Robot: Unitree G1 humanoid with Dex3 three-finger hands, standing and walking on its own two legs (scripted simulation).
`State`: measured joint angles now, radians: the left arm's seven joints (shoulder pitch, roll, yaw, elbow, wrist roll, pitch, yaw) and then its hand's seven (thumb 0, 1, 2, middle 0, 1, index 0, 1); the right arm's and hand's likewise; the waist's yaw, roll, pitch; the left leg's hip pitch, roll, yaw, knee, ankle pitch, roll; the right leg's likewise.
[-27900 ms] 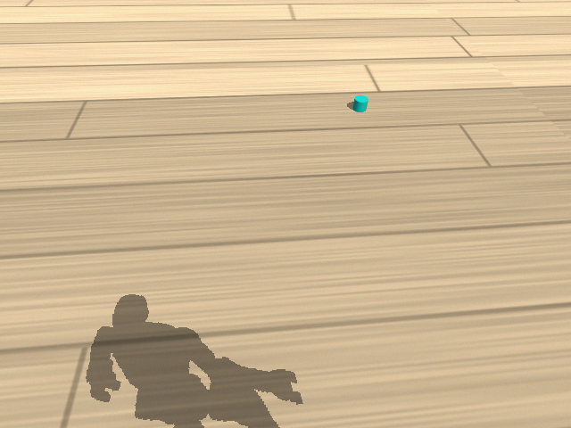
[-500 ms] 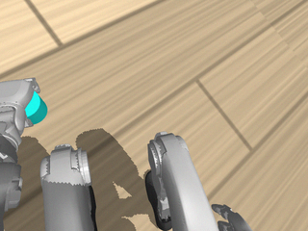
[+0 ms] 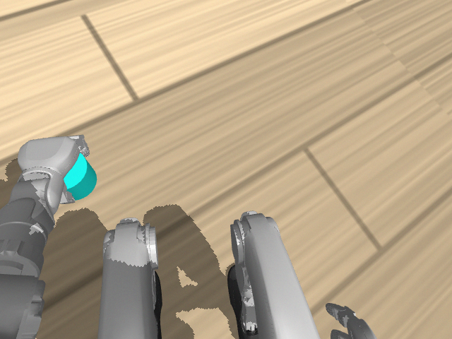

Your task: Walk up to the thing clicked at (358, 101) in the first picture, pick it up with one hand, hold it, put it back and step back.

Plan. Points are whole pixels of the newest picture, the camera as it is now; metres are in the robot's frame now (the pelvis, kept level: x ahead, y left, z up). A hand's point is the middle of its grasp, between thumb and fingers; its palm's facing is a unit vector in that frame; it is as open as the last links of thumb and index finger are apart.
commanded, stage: lift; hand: left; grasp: from above
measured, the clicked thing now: (69, 175) +0.43 +0.27 -0.16
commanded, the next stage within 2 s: hold in 1.20 s
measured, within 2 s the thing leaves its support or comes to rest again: neither
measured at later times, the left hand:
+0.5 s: hand out of the picture +0.35 +0.28 +0.07, palm faces -0.44 -0.12 -0.89, open 10.8 cm
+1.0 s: hand out of the picture +0.36 +0.26 +0.20, palm faces -0.45 -0.12 -0.88, open 10.8 cm
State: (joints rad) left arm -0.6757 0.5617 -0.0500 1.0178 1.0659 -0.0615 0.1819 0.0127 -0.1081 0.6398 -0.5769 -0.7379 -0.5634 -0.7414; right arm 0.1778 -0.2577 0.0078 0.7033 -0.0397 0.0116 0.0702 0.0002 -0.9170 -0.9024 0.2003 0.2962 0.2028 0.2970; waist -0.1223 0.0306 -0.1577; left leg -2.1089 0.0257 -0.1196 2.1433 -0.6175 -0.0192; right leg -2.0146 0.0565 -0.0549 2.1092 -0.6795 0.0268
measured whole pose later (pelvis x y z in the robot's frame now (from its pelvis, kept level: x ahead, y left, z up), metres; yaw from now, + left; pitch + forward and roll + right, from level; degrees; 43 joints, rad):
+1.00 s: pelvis +0.07 +0.01 +0.30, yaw +5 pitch +14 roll -2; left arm -0.33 0.38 -0.17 0.85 1.01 0.04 0.18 0.01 -0.14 0.67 -0.60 -0.72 -0.59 -0.72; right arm 0.27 -0.24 -0.03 0.74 0.03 0.01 -0.04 0.00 -0.91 -0.90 0.20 0.30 0.20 0.30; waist -0.07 0.03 -0.11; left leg -0.85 0.03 -0.02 1.02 -0.42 0.00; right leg -0.79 0.02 0.02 0.99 -0.45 0.02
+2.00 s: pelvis +0.08 +0.01 +0.35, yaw +5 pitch +4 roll +0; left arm -0.26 0.38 -0.20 0.74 1.02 0.01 0.05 0.01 -0.15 0.70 -0.59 -0.74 -0.57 -0.75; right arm 0.24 -0.26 -0.04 0.70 0.05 0.04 -0.03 0.01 -0.90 -0.90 0.20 0.30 0.20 0.30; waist -0.02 0.04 -0.04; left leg -0.42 0.01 0.01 0.63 -0.28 0.00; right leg -0.38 0.00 0.05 0.62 -0.31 0.02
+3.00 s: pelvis +0.08 +0.01 +0.36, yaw +5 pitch +1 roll +0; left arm -0.24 0.39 -0.21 0.66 1.00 0.00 -0.02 0.01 -0.15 0.71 -0.58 -0.75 -0.56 -0.76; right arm 0.19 -0.25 -0.02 0.69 0.06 0.05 -0.05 0.01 -0.92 -0.91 0.20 0.30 0.20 0.30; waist 0.01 0.05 0.00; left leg -0.31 0.01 0.02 0.51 -0.22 0.00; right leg -0.28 0.00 0.05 0.52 -0.26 0.02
